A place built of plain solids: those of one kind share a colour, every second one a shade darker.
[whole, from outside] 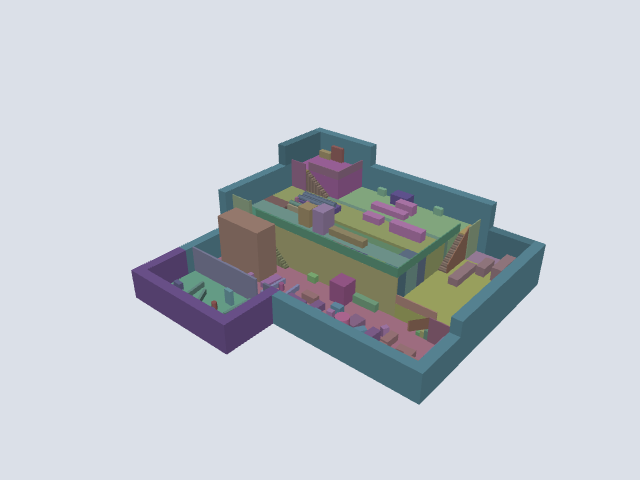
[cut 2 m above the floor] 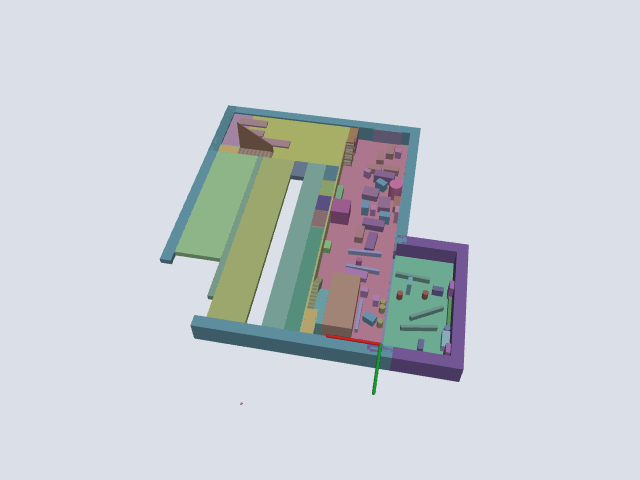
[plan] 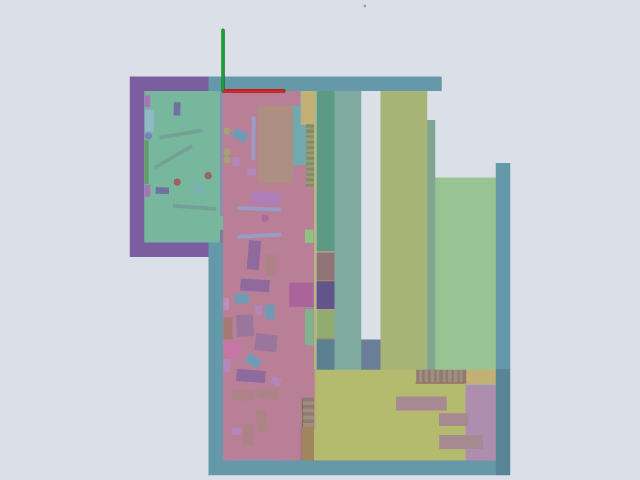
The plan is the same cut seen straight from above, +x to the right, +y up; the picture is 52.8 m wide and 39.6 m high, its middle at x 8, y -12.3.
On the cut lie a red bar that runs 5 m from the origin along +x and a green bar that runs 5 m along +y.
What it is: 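24 risers of 0.205 m in one run, from the low floor up to the saw floor, 4.92 m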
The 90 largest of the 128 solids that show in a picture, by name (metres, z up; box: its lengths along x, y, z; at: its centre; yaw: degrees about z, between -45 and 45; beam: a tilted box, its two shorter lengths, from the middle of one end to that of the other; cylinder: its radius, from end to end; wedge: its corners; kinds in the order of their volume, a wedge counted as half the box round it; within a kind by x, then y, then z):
{
 "wall_timber_1": {"box": [1.2, 19.2, 3.6], "at": [-0.6, -22.1, 1.4]},
 "wall_timber_2": {"box": [8.9, 1.2, 3.6], "at": [3.25, -31.1, 1.4]},
 "wall_timber_3": {"box": [8.9, 1.2, 3.6], "at": [3.25, 0.6, 1.4]},
 "wall_timber_4": {"box": [12.75, 1.2, 8.52], "at": [11.68, 0.6, 3.86]},
 "wall_timber_5": {"box": [18.4, 1.2, 5.38], "at": [14.5, -31.1, 2.29]},
 "wall_timber_6": {"box": [8.05, 1.2, 6.26], "at": [19.68, 0.6, 7.65]},
 "wall_timber_7": {"box": [1.2, 8.75, 3.6], "at": [23.1, -27.32, 3.18]},
 "wall_timber_8": {"box": [1.2, 19.41, 6.74], "at": [23.1, -15.64, 4.75]},
 "wall_timber_9": {"box": [1.2, 9.54, 6.26], "at": [23.1, -3.57, 7.65]},
 "floor_saw4a_concrete_1": {"box": [3.85, 23.0, 3.54], "at": [14.93, -11.5, 3.15]},
 "floor_saw6a_concrete_1": {"box": [5.0, 15.86, 3.54], "at": [20.0, -15.07, 3.15]},
 "floor_chainfloor0a_concrete_1": {"box": [12.5, 7.5, 2.18], "at": [13.75, -26.75, 0.69]},
 "floor_saw2a_concrete_1": {"box": [2.2, 23.0, 3.54], "at": [10.3, -11.5, 3.15]},
 "wall_brick_1": {"box": [1.2, 14.9, 3.6], "at": [-7.1, -6.25, 1.4]},
 "wall_brick_2": {"box": [7.7, 1.2, 3.6], "at": [-3.85, -13.1, 1.4]},
 "wall_brick_3": {"box": [8.9, 1.2, 3.6], "at": [-3.25, 0.6, 1.4]},
 "pod_alleysfa_timber_1": {"box": [2.85, 6.39, 6.42], "at": [4.33, -4.4, 3.21]},
 "floor_filing_floorboards_1": {"box": [5.0, 7.14, 3.06], "at": [20.0, -3.57, 6.05]},
 "floor_saw1a_concrete_1": {"box": [1.5, 13.2, 5.32], "at": [8.45, -6.6, 2.26]},
 "floor_hallground_stone_1": {"box": [7.5, 30.5, 0.4], "at": [3.75, -15.25, -0.2]},
 "floor_saw5a_concrete_1": {"box": [0.65, 20.6, 3.54], "at": [17.18, -12.7, 3.15]},
 "floor_annex_concrete_1": {"box": [6.5, 12.5, 0.4], "at": [-3.25, -6.25, -0.2]},
 "floor_sawland_concrete_1": {"box": [1.0, 2.8, 5.32], "at": [7.0, -1.4, 2.26]},
 "floor_sawland_concrete_2": {"box": [2.5, 1.15, 3.54], "at": [21.25, -23.57, 3.15]},
 "floor_saw0a_concrete_1": {"box": [0.2, 23.0, 5.32], "at": [7.6, -11.5, 2.26]},
 "floor_saw1e_concrete_1": {"box": [1.5, 2.5, 5.32], "at": [8.45, -21.75, 2.26]},
 "floor_saw1b_concrete_1": {"box": [1.5, 2.3, 5.32], "at": [8.45, -14.45, 2.26]},
 "floor_saw1c_concrete_1": {"box": [1.5, 2.3, 5.32], "at": [8.45, -16.85, 2.26]},
 "floor_saw1d_concrete_1": {"box": [1.5, 2.3, 5.32], "at": [8.45, -19.25, 2.26]},
 "boardstack_saw_1": {"box": [1.1, 4.2, 1.24], "at": [15.45, -18.88, 5.54]},
 "boardstack_saw_2": {"box": [1.1, 2.4, 0.82], "at": [15.78, -13.95, 5.33]},
 "boardstack_saw_3": {"box": [1.1, 4.8, 0.72], "at": [18.69, -14.21, 5.28]},
 "boardstack_saw_4": {"box": [1.1, 2.4, 1.22], "at": [20.21, -15.55, 5.53]},
 "floor_saw3b_concrete_1": {"box": [1.6, 2.5, 3.54], "at": [12.2, -21.75, 3.15]},
 "boardstack_chain_1": {"box": [4.2, 1.15, 0.88], "at": [16.36, -25.79, 2.22]},
 "boardstack_chain_2": {"box": [2.4, 1.05, 1.12], "at": [19.02, -27.12, 2.34]},
 "boardstack_chain_3": {"box": [3.6, 1.15, 1.66], "at": [19.64, -28.97, 2.61]},
 "floor_trackway_concrete_1": {"box": [1.6, 17.0, 0.4], "at": [12.2, -12.0, 4.37]},
 "wall_concrete_1": {"box": [0.25, 1.05, 3.6], "at": [-0.12, -11.97, 1.4]},
 "wall_concrete_2": {"box": [0.25, 10.35, 3.6], "at": [-0.12, -5.17, 1.4]},
 "hopper_low_1": {"box": [2.0, 2.0, 2.56], "at": [6.46, -16.82, 1.28]},
 "crib_sfa_1": {"box": [0.63, 1.6, 3.25], "at": [6.07, -2.0, 1.63]},
 "crib_sfa_2": {"box": [1.1, 0.67, 1.41], "at": [6.3, -5.12, 0.7]},
 "crib_sfa_3": {"box": [1.1, 0.67, 2.02], "at": [6.3, -4.46, 1.01]},
 "crib_sfa_4": {"box": [1.1, 0.67, 2.64], "at": [6.3, -3.8, 1.32]},
 "crib_sfa_5": {"box": [1.1, 0.67, 3.25], "at": [6.3, -3.13, 1.63]},
 "headsaw_1": {"box": [2.0, 1.6, 2.85], "at": [10.25, -10.9, 6.34]},
 "logdeck_1": {"box": [2.23, 5.6, 0.7], "at": [14.23, -6.6, 5.27]},
 "cart_low_1": {"box": [1.8, 0.9, 0.87], "at": [1.63, -25.12, 0.44], "yaw": -1.9},
 "cart_low_2": {"box": [0.9, 1.8, 0.91], "at": [2.09, -28.39, 0.46], "yaw": -2.5},
 "cart_low_3": {"box": [0.9, 1.8, 0.71], "at": [3.19, -27.27, 0.36], "yaw": 2.8},
 "cart_low_4": {"box": [1.8, 0.9, 0.82], "at": [3.69, -24.98, 0.41], "yaw": -1.7},
 "cart_low_5": {"box": [0.9, 1.8, 0.92], "at": [3.95, -14.38, 0.46], "yaw": -0.6},
 "slabwood_low_1": {"box": [2.4, 1.0, 1.2], "at": [2.3, -23.52, 0.6], "yaw": -4.1},
 "slabwood_low_2": {"box": [1.0, 2.4, 0.69], "at": [2.55, -13.54, 0.34], "yaw": -4.7},
 "slabwood_low_3": {"box": [2.4, 1.0, 0.85], "at": [2.63, -16.04, 0.43], "yaw": -3.1},
 "floor_chainfloor1a_concrete_1": {"box": [2.5, 6.35, 0.4], "at": [21.25, -27.32, 1.58]},
 "cabin_1": {"box": [1.6, 1.7, 2.3], "at": [10.35, -8.5, 6.07]},
 "floor_chainland_concrete_1": {"box": [1.0, 2.8, 2.18], "at": [7.0, -29.1, 0.69]},
 "carriage_1": {"box": [1.3, 4.8, 0.97], "at": [12.2, -6.4, 5.05]},
 "cyclone_low_1": {"cylinder": 0.75, "from": [0.79, -21.3, 0.0], "to": [0.79, -21.3, 3.11]},
 "edger_saw_1": {"box": [1.6, 2.4, 1.32], "at": [21.66, -13.98, 5.58]},
 "pallets_low_1": {"box": [1.2, 0.8, 0.86], "at": [1.41, -3.67, 0.43], "yaw": -27.7},
 "pallets_low_2": {"box": [1.2, 0.8, 1.28], "at": [1.54, -17.12, 0.64], "yaw": 0.3},
 "pallets_low_3": {"box": [1.2, 0.8, 1.09], "at": [2.5, -22.27, 0.55], "yaw": -32.1},
 "pallets_low_4": {"box": [0.8, 1.2, 1.3], "at": [3.86, -18.23, 0.65], "yaw": 2.1},
 "rail_saw_1": {"box": [0.12, 20.33, 1.1], "at": [7.56, -12.84, 5.47]},
 "rail_saw_2": {"box": [12.51, 0.12, 1.1], "at": [13.88, -22.94, 5.47]},
 "floor_saw3a_concrete_1": {"box": [1.6, 3.5, 0.75], "at": [12.2, -1.75, 4.54]},
 "chipheap_low_1": {"box": [1.4, 1.8, 0.83], "at": [1.81, -19.36, 0.41], "yaw": 3.2},
 "chipheap_low_2": {"box": [1.8, 1.4, 0.83], "at": [3.55, -20.76, 0.41], "yaw": -5.9},
 "rail_sawland_1": {"box": [0.12, 2.8, 7.47], "at": [6.44, -1.4, 3.73]},
 "rail_sawland_2": {"box": [2.5, 0.12, 4.24], "at": [21.25, -24.21, 3.9]},
 "rolls_1": {"box": [0.95, 2.4, 0.8], "at": [10.35, -15.6, 5.32]},
 "rolls_2": {"box": [0.95, 2.4, 0.8], "at": [10.35, -13.2, 5.32]},
 "trunking_low_1": {"box": [0.7, 3.0, 0.97], "at": [7.11, -19.48, 0.48]},
 "bladerack_filing_1": {"box": [0.5, 1.8, 1.92], "at": [22.21, -3.21, 8.54]},
 "cabinet_annex_far_1": {"box": [0.45, 1.0, 1.89], "at": [-6.24, -8.23, 0.94]},
 "cabinet_annex_far_2": {"box": [0.45, 1.0, 1.93], "at": [-6.24, -0.85, 0.97]},
 "slabwood_rdsfa_1": {"box": [2.4, 1.0, 0.66], "at": [3.55, -8.85, 0.33], "yaw": -4.9},
 "bench_low_1": {"box": [0.75, 1.8, 0.91], "at": [0.41, -19.59, 0.46]},
 "bench_annex_far_1": {"box": [0.75, 1.8, 0.91], "at": [-6.08, -2.45, 0.45]},
 "bench_filing_1": {"box": [0.75, 1.8, 0.89], "at": [22.09, -1.35, 8.03]},
 "slidingdoor_low_1": {"box": [3.6, 0.1, 3.1], "at": [2.76, -30.44, 1.55]},
 "rail_filingland_1": {"box": [0.12, 2.4, 3.76], "at": [16.79, -1.2, 6.8]},
 "rail_chainland_1": {"box": [0.12, 2.8, 2.88], "at": [6.44, -29.1, 1.44]},
 "wall_1": {"wedge": [[15.9, -24.15, 1.73], [15.9, -24.15, 2.93], [15.9, -24.05, 1.73], [15.9, -24.05, 2.93], [20.0, -24.15, 1.73], [20.0, -24.15, 5.92], [20.0, -24.05, 1.73], [20.0, -24.05, 5.92]]},
 "cabinet_low_1": {"box": [0.45, 1.0, 1.86], "at": [0.27, -17.58, 0.93]},
 "cabinet_annex_1": {"box": [0.45, 1.0, 1.8], "at": [-2.06, -8.01, 0.9], "yaw": -2.9},
 "cant_annex_1": {"box": [3.6, 0.32, 0.64], "at": [-3.47, -3.55, 0.32], "yaw": 9.6}
}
